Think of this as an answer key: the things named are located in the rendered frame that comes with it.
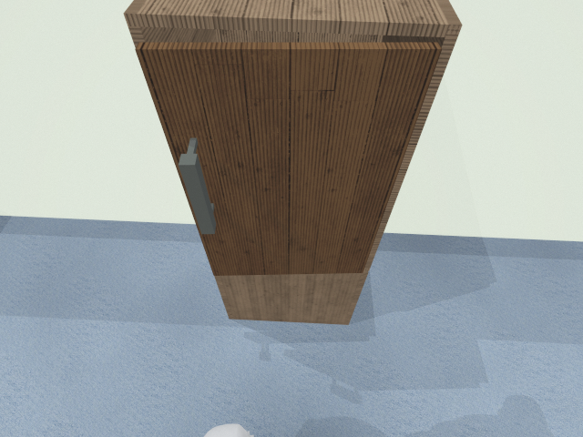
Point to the cupboard door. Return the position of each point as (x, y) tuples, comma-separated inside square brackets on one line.
[(299, 143)]

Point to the handle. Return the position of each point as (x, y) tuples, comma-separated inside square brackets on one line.
[(191, 172)]

